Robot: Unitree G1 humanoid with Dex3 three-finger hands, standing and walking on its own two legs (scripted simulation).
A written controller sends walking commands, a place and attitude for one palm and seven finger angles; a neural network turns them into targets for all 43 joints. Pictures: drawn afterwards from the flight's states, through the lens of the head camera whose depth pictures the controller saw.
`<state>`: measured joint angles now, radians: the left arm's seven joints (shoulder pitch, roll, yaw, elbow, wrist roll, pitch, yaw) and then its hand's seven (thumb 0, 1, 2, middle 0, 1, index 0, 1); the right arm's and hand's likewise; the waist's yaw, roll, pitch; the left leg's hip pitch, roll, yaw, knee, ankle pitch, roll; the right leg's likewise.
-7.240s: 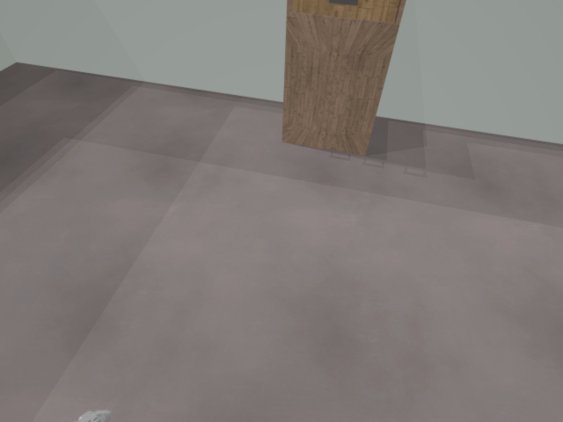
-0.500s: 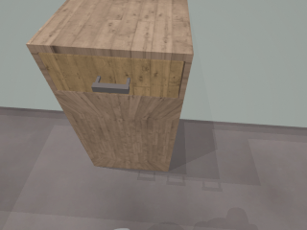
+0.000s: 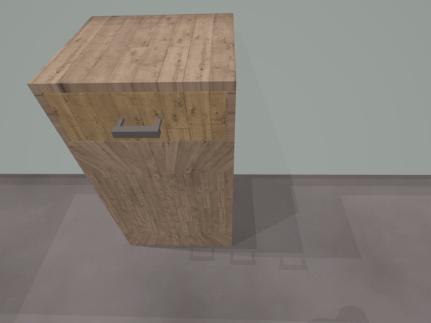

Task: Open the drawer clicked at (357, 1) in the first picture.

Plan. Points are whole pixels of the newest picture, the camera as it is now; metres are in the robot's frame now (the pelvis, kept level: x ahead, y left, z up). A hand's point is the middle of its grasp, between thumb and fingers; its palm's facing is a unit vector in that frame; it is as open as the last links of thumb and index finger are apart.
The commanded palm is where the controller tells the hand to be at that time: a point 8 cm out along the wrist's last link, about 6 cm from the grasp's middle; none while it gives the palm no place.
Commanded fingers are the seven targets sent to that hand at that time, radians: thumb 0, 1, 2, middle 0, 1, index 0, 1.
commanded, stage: come to a stop and stand still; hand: left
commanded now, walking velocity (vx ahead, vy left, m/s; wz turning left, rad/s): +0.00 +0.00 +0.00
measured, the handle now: (138, 126) +0.57 +0.23 +0.04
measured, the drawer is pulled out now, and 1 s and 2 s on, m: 0.00 0.00 0.00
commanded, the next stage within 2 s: look again from close up in 1.06 s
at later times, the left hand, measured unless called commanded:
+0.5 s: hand out of the picture +0.00 +0.13 -0.17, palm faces +0.05 -0.98 -0.17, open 7.3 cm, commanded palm none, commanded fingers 0.00 0.90 0.90 -0.20 -0.30 -0.20 -0.30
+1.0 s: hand out of the picture +0.04 +0.17 -0.18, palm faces +0.05 -0.98 -0.20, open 7.4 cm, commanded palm none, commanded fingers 0.00 0.90 0.90 -0.20 -0.30 -0.20 -0.30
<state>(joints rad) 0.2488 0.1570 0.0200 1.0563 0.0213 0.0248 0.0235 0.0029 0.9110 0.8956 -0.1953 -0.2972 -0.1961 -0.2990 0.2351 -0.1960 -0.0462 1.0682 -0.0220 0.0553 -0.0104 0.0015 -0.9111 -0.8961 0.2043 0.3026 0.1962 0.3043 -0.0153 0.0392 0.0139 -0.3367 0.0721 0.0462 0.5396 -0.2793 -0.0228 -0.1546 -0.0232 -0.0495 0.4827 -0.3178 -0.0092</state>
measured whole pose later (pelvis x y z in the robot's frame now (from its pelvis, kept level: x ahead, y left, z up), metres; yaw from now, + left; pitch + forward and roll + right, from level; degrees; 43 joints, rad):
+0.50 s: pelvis +0.02 -0.02 +0.00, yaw +0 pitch -1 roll +0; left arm 0.29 0.11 0.01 1.14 0.01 0.01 0.03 0.01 0.92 0.90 -0.20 -0.30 -0.20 -0.30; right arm 0.28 -0.13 0.00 1.16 -0.02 0.01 -0.04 0.00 -0.91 -0.90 0.20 0.30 0.19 0.30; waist -0.01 0.01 0.04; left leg -0.21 0.10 0.00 0.43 -0.20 -0.08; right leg -0.09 0.03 -0.07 0.42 -0.32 -0.04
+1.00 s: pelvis +0.04 +0.00 +0.00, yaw +0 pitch -1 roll +1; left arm 0.27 0.15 0.01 1.12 0.01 0.00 0.04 0.00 0.91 0.90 -0.20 -0.30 -0.20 -0.30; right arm 0.24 -0.16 0.00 1.14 -0.01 0.00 -0.04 0.00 -0.92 -0.90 0.20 0.30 0.20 0.30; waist 0.01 -0.01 0.04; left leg -0.17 0.06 0.02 0.43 -0.24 -0.05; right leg -0.05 -0.01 -0.05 0.41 -0.34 -0.01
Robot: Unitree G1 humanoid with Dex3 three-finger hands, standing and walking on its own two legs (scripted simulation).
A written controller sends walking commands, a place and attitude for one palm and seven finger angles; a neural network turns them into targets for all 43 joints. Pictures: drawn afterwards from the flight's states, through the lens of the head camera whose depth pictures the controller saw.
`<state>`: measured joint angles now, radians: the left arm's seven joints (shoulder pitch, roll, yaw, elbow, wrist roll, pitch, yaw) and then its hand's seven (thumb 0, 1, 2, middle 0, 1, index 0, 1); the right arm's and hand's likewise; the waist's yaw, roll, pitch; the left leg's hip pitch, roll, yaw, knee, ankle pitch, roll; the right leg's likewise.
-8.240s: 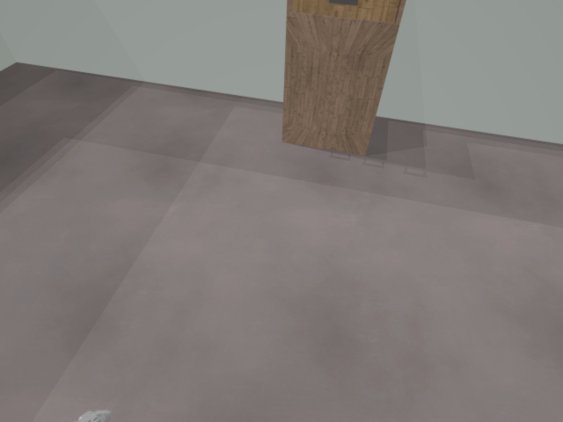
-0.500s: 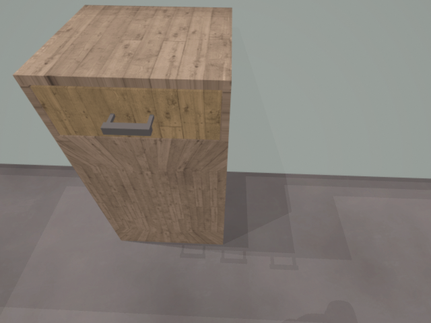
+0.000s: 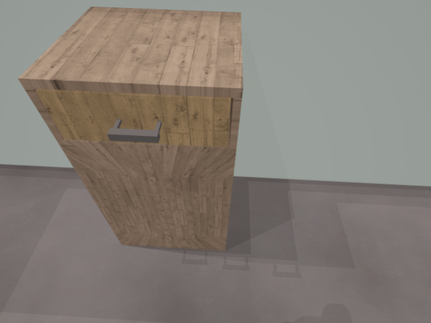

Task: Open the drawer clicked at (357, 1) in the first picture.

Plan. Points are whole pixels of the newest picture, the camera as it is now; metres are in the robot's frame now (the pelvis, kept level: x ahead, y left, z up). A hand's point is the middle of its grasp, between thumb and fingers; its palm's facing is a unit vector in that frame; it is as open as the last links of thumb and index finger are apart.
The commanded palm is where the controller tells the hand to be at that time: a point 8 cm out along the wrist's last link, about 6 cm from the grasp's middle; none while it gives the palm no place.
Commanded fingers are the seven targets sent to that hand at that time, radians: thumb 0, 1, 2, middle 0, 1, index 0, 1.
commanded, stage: come to a stop and stand still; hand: left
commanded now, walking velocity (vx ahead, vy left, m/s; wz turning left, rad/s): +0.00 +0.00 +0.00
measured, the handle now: (136, 129) +0.53 +0.23 +0.03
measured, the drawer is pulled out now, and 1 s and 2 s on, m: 0.00 0.00 0.00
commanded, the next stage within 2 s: look again from close up in 0.06 s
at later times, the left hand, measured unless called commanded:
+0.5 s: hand out of the picture +0.01 +0.22 -0.18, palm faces +0.03 -0.97 -0.22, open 7.4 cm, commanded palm none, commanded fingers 0.00 0.90 0.90 -0.20 -0.30 -0.20 -0.30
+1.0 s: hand out of the picture -0.14 +0.22 -0.18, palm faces +0.07 -0.98 -0.18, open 7.4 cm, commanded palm none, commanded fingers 0.00 0.90 0.90 -0.20 -0.30 -0.20 -0.30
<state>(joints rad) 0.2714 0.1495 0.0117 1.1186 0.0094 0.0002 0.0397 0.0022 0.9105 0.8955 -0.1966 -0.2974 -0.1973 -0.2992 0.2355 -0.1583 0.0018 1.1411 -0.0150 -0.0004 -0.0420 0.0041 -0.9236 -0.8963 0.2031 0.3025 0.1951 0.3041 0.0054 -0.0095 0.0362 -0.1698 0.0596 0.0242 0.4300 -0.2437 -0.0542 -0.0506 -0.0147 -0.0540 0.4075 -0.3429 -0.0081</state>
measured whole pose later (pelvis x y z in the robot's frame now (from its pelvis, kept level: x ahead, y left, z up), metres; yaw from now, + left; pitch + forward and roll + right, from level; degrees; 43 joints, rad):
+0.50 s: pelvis -0.03 +0.03 -0.01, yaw +0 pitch -2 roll -1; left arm 0.31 0.20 0.00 0.94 0.02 0.02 0.04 0.00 0.91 0.90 -0.20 -0.30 -0.20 -0.30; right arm 0.24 -0.19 -0.02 0.95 -0.02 0.01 -0.02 0.00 -0.91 -0.90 0.20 0.30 0.20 0.30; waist 0.01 -0.02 0.01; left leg -0.28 0.04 0.04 0.62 -0.30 0.00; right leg -0.14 -0.04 -0.04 0.56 -0.38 0.04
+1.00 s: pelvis -0.08 +0.05 +0.00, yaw +1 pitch -1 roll -1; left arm 0.46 0.16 0.02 1.05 0.03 0.02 0.03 0.00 0.91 0.90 -0.20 -0.30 -0.20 -0.30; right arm 0.35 -0.16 -0.02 1.06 -0.03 0.05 -0.01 0.00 -0.91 -0.90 0.20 0.30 0.20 0.30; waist 0.00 0.00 -0.02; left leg -0.33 0.01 0.02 0.53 -0.29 0.03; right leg -0.19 -0.05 -0.03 0.50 -0.39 0.01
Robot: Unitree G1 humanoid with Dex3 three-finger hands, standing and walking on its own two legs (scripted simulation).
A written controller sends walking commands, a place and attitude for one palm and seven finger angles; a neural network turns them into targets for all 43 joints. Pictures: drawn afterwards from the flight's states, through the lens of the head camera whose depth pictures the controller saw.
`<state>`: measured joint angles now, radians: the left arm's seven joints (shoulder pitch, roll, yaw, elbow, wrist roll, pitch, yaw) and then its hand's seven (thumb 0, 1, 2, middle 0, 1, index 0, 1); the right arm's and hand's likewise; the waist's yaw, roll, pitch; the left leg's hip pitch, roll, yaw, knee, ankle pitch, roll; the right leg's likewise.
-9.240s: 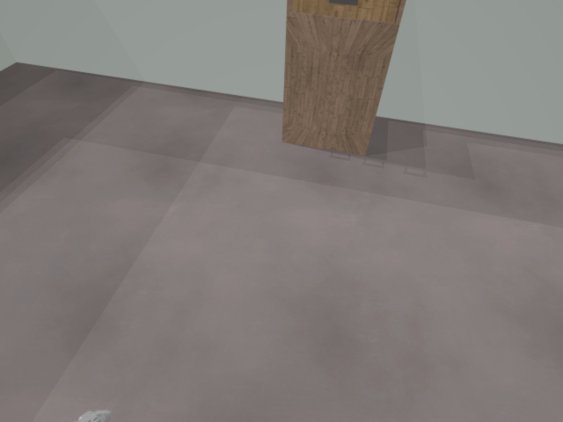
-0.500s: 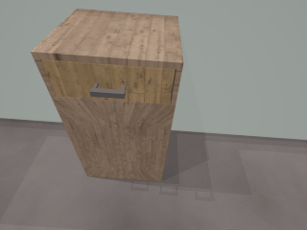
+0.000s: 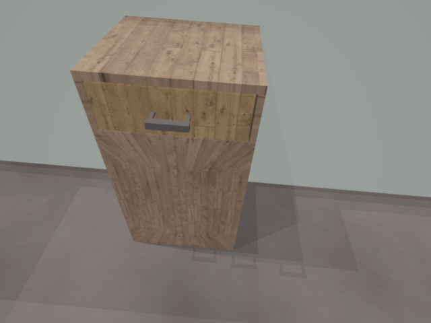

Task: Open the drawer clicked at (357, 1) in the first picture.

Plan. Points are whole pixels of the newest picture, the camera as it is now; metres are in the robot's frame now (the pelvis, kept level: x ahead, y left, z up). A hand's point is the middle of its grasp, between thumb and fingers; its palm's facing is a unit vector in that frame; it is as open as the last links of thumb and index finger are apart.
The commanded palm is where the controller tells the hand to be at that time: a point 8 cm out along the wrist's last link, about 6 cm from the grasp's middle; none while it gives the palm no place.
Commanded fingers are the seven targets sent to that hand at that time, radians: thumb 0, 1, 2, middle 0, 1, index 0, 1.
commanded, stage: shuffle to correct the standing spot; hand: left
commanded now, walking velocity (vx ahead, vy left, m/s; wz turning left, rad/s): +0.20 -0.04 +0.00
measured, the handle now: (169, 120) +0.61 +0.17 +0.04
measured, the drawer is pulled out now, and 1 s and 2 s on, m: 0.00 0.00 0.00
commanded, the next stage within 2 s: come to a stop and stand still in 0.46 s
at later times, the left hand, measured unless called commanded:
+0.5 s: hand out of the picture +0.06 +0.16 -0.17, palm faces +0.06 -0.97 -0.22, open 7.3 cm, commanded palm none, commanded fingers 0.00 0.90 0.90 -0.20 -0.30 -0.20 -0.30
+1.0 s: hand out of the picture +0.10 +0.16 -0.18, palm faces +0.01 -0.98 -0.21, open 7.4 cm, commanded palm none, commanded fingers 0.00 0.90 0.90 -0.20 -0.30 -0.20 -0.30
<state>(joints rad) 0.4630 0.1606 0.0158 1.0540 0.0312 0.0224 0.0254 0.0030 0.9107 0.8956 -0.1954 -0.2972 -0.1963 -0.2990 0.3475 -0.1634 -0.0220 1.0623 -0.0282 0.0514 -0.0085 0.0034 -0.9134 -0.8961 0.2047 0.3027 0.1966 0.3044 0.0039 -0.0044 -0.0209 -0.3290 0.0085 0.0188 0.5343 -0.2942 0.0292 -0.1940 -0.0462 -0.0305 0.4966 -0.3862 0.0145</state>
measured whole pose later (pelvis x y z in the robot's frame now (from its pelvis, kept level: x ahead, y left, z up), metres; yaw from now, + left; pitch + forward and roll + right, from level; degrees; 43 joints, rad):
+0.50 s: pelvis +0.04 -0.02 -0.01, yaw -1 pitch -1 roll +0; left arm 0.35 0.13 0.05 1.02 0.03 -0.03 0.03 0.02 0.94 0.90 -0.20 -0.30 -0.20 -0.30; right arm 0.39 -0.12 -0.04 1.11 -0.03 0.02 -0.01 0.00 -0.91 -0.90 0.21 0.30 0.20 0.30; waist -0.01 0.04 -0.02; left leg -0.36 0.04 0.08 0.79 -0.42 0.04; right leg -0.24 -0.02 -0.12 0.52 -0.25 -0.04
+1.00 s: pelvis +0.08 -0.02 -0.01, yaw -3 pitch +0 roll +1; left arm 0.31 0.15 0.04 0.98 0.03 0.04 0.03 0.00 0.91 0.90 -0.20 -0.30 -0.20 -0.30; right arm 0.16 -0.15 -0.04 1.01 -0.02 0.02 -0.04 0.00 -0.92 -0.90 0.21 0.30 0.20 0.30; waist 0.02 0.00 0.07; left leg -0.37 0.09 0.13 0.55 -0.16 -0.01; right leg -0.25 -0.03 -0.06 0.59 -0.32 0.00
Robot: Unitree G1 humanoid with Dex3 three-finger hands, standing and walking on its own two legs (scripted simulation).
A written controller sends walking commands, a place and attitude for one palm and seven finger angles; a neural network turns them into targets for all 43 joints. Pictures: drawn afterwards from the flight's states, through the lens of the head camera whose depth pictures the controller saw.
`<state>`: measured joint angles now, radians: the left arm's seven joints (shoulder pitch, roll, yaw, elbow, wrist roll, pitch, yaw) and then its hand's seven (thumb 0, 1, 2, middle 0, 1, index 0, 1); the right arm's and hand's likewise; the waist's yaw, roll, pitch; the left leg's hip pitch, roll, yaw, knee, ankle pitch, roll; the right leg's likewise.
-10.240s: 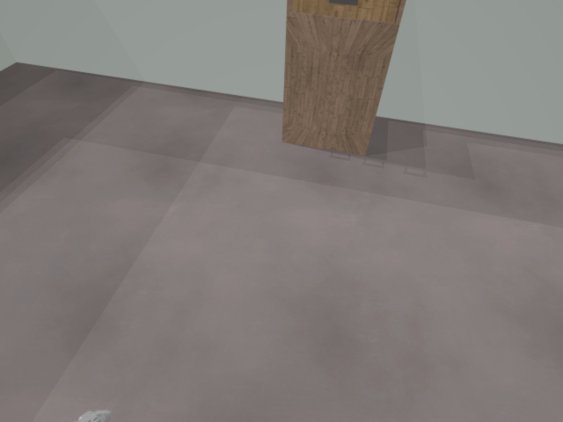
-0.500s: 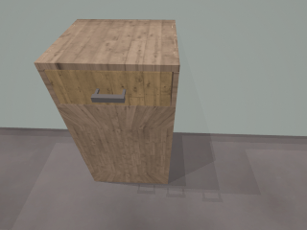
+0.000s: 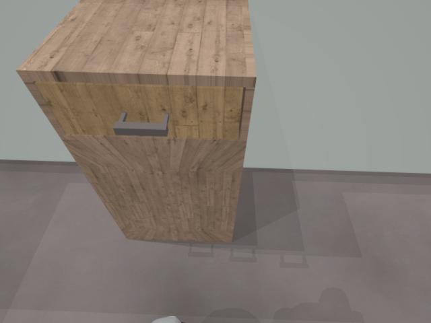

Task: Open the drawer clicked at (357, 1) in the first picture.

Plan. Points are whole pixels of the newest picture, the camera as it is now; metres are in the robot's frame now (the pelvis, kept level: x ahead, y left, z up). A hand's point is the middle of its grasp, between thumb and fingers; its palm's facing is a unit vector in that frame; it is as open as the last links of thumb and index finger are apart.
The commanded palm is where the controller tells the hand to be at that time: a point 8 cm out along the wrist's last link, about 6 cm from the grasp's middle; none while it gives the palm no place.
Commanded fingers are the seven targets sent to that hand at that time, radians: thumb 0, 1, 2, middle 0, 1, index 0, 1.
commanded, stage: come to a stop and stand still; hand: left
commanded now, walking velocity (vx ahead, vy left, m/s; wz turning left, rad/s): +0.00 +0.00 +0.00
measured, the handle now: (143, 122) +0.52 +0.22 +0.05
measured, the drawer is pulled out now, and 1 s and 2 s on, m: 0.00 0.00 0.00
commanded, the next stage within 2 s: look again from close up in 0.50 s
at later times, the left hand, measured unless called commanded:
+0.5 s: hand out of the picture -0.03 +0.16 -0.16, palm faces +0.06 -0.98 -0.18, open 7.3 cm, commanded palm none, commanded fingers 0.00 0.90 0.90 -0.20 -0.30 -0.20 -0.30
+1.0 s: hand out of the picture -0.03 +0.18 -0.16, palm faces +0.05 -0.98 -0.19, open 7.4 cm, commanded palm none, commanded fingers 0.00 0.90 0.90 -0.20 -0.30 -0.20 -0.30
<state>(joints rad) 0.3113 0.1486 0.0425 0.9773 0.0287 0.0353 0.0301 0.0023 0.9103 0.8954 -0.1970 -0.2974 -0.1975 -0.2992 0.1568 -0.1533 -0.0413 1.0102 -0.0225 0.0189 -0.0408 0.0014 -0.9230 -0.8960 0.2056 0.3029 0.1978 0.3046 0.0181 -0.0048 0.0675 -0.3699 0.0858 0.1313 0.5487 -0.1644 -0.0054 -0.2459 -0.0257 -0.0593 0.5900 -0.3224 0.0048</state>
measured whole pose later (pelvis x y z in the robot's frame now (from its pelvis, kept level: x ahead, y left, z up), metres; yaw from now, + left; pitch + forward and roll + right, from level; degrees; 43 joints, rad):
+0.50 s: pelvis -0.03 -0.01 +0.02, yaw +1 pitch -1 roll +0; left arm 0.31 0.15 0.01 1.09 0.02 0.01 0.03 0.00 0.92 0.90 -0.20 -0.30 -0.20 -0.30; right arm 0.31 -0.13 0.01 1.13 -0.02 0.02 -0.02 0.00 -0.92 -0.90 0.20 0.30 0.19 0.30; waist 0.00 -0.01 0.00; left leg -0.19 0.02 0.07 0.41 -0.20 0.01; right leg -0.17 0.00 -0.09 0.38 -0.19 -0.02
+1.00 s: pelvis -0.02 +0.02 +0.01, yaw +1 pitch -1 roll +0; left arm 0.33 0.13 -0.02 1.09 0.02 -0.02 0.04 0.00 0.91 0.90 -0.20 -0.30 -0.20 -0.30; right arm 0.33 -0.14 0.03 1.09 -0.02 -0.02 -0.02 0.02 -0.93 -0.90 0.20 0.30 0.20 0.30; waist 0.00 0.02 0.00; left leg -0.21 -0.03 0.08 0.47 -0.25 0.06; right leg -0.21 -0.05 -0.07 0.49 -0.26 0.02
